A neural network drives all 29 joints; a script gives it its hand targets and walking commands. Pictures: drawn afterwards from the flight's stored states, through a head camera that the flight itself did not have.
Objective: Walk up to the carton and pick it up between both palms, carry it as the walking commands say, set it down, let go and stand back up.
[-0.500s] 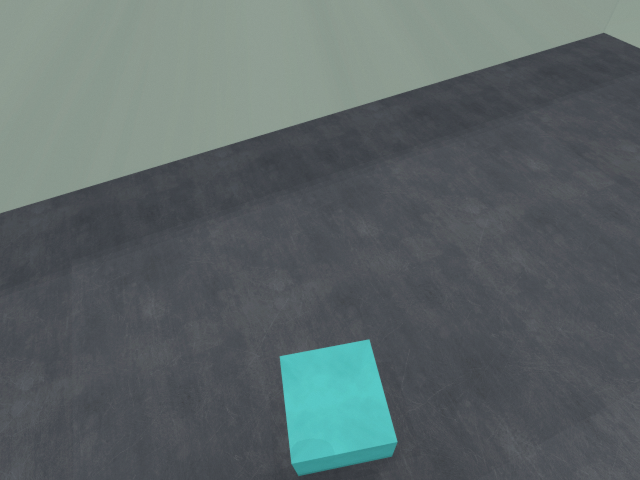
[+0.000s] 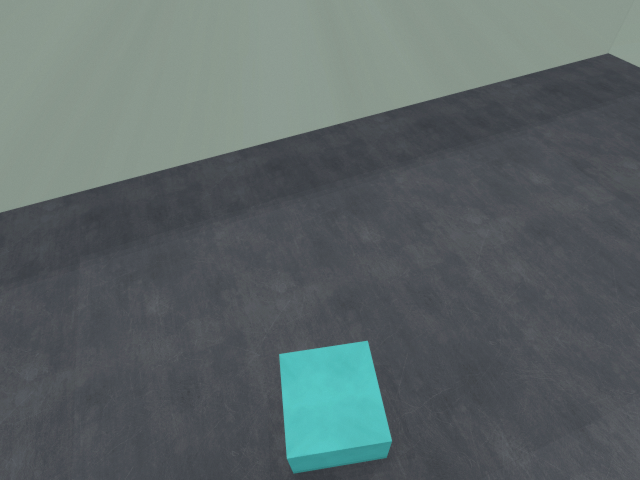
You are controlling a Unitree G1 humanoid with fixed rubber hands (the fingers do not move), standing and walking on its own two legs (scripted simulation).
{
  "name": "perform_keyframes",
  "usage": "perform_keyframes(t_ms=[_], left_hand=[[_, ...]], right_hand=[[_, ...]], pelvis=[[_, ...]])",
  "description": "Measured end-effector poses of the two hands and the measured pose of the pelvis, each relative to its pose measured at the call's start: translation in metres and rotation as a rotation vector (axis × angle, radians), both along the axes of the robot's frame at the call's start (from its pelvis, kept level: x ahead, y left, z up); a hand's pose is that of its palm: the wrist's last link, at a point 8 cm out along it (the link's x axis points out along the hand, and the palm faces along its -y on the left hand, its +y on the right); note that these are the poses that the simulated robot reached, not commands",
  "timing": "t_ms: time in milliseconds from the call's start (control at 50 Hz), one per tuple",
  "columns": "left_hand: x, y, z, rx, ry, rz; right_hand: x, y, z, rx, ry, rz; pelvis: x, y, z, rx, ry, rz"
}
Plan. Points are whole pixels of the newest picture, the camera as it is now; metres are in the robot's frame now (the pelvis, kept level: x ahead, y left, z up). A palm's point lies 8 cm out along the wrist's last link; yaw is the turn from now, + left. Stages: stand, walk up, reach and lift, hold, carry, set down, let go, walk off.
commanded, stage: walk up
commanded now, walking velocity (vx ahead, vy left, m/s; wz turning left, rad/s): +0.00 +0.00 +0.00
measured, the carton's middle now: (331, 405) +0.45 +0.01 -0.69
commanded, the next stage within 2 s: stand in 0.08 s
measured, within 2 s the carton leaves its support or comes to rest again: neither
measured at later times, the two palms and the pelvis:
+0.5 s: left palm out of the picture +0.16 +0.24 -0.12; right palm (524, 474) +0.15 -0.24 -0.12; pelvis -0.01 +0.01 -0.02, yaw -1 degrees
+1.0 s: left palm out of the picture +0.16 +0.22 -0.16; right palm (503, 459) +0.18 -0.23 -0.17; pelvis -0.04 +0.00 -0.06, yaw +1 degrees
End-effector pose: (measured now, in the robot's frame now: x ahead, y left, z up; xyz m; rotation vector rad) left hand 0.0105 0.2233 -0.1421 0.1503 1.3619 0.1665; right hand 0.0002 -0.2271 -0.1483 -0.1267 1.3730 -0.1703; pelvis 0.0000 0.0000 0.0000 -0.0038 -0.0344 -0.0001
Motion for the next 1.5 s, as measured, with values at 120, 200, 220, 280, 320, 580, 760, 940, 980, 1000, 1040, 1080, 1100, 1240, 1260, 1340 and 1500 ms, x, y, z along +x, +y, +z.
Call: perform_keyframes(t_ms=[120, 200, 220, 280, 320, 580, 760, 940, 980, 1000, 1040, 1080, 1100, 1240, 1260, 1340, 1500], left_hand=[[-0.019, -0.013, -0.001, -0.021, 0.029, 0.023], [-0.025, -0.015, -0.003, -0.029, 0.04, 0.033], [-0.026, -0.015, -0.003, -0.03, 0.041, 0.034], [-0.026, -0.013, -0.003, -0.03, 0.042, 0.036], [-0.006, -0.01, -0.003, -0.032, -0.013, 0.034], [0.143, 0.014, 0.021, -0.02, -0.078, -0.032], [0.134, 0.004, -0.01, -0.038, -0.152, -0.007], [0.145, 0.003, -0.019, -0.03, -0.265, 0.016], [0.144, 0.001, -0.02, -0.027, -0.273, 0.015], [0.145, 0.001, -0.021, -0.026, -0.278, 0.013], [0.149, 0.001, -0.023, -0.024, -0.287, 0.009], [0.157, 0.001, -0.026, -0.023, -0.299, 0.005], [0.162, 0.001, -0.027, -0.023, -0.307, 0.003], [0.208, -0.001, -0.032, -0.021, -0.373, 0.004], [0.215, -0.001, -0.033, -0.021, -0.382, 0.006], [0.239, -0.002, -0.036, -0.021, -0.418, 0.016], [0.286, -0.001, -0.05, -0.01, -0.501, 0.031]], right_hand=[[-0.01, -0.002, 0.001, 0.003, 0.018, 0.0], [-0.014, -0.001, 0.003, 0.0, 0.028, 0.001], [-0.015, 0.0, 0.003, -0.001, 0.03, 0.001], [-0.018, 0.001, 0.004, -0.002, 0.037, 0.0], [0.002, 0.001, 0.004, 0.005, -0.019, 0.017], [0.144, -0.002, 0.023, 0.008, -0.066, 0.056], [0.141, -0.006, 0.0, -0.005, -0.138, 0.087], [0.175, -0.005, -0.015, 0.02, -0.259, 0.128], [0.178, -0.004, -0.018, 0.027, -0.27, 0.127], [0.18, -0.004, -0.019, 0.03, -0.276, 0.127], [0.185, -0.004, -0.022, 0.034, -0.288, 0.127], [0.192, -0.003, -0.024, 0.038, -0.302, 0.128], [0.197, -0.003, -0.025, 0.039, -0.309, 0.129], [0.239, -0.005, -0.029, 0.042, -0.365, 0.136], [0.246, -0.005, -0.03, 0.042, -0.373, 0.137], [0.273, -0.006, -0.032, 0.041, -0.406, 0.137], [0.328, -0.005, -0.042, 0.046, -0.495, 0.129]], pelvis=[[-0.002, -0.003, 0.001, -0.001, -0.006, 0.002], [-0.002, -0.004, 0.002, -0.001, -0.007, 0.004], [-0.001, -0.004, 0.002, 0.0, -0.007, 0.005], [-0.001, -0.004, 0.002, 0.0, -0.007, 0.006], [-0.002, -0.003, -0.002, 0.007, 0.04, -0.003], [-0.001, 0.008, -0.018, 0.001, 0.123, -0.02], [-0.001, 0.01, -0.038, 0.005, 0.284, -0.007], [-0.027, 0.006, -0.06, 0.006, 0.336, 0.005], [-0.033, 0.003, -0.062, 0.006, 0.334, 0.007], [-0.037, 0.002, -0.064, 0.006, 0.332, 0.008], [-0.044, 0.0, -0.067, 0.007, 0.327, 0.01], [-0.051, -0.003, -0.071, 0.007, 0.323, 0.012], [-0.054, -0.004, -0.073, 0.007, 0.321, 0.013], [-0.07, -0.01, -0.085, 0.008, 0.341, 0.02], [-0.071, -0.011, -0.086, 0.008, 0.348, 0.021], [-0.075, -0.012, -0.09, 0.008, 0.387, 0.024], [-0.072, -0.012, -0.1, 0.008, 0.505, 0.023]])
